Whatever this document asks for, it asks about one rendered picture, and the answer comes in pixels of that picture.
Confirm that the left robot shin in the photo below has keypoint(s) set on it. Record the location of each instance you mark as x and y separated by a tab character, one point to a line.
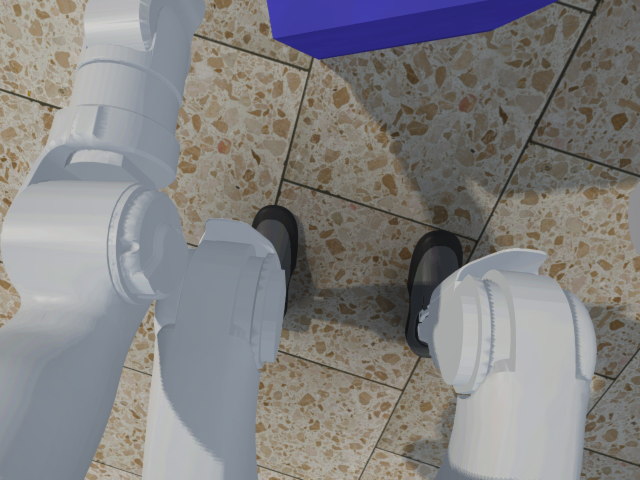
216	229

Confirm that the left robot thigh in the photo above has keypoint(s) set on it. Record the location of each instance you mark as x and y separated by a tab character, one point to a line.
201	420

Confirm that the robot left forearm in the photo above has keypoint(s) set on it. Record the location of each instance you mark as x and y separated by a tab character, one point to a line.
130	76

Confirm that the carton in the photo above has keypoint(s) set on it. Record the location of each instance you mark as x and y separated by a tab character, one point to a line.
331	28

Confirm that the left robot upper arm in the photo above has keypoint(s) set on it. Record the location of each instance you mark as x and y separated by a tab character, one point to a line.
87	259

